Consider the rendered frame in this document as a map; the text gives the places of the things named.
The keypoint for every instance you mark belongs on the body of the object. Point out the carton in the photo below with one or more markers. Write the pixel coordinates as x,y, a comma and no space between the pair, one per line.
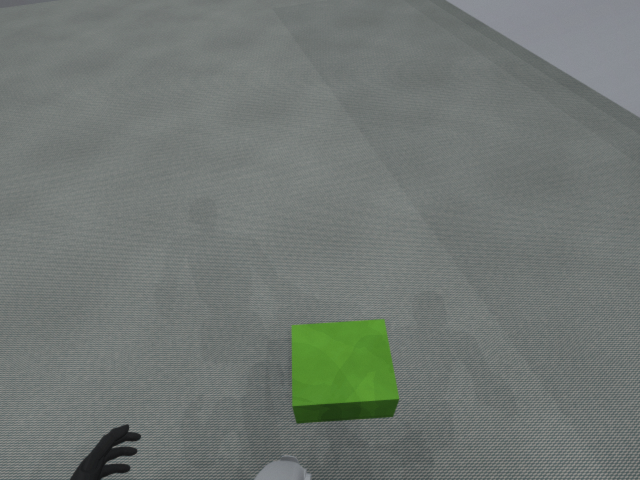
342,371

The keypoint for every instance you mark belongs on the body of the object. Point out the robot left hand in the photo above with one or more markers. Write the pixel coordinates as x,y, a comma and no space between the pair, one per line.
93,466

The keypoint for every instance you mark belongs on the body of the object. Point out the robot left shin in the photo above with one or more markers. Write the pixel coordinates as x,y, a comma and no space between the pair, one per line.
289,458

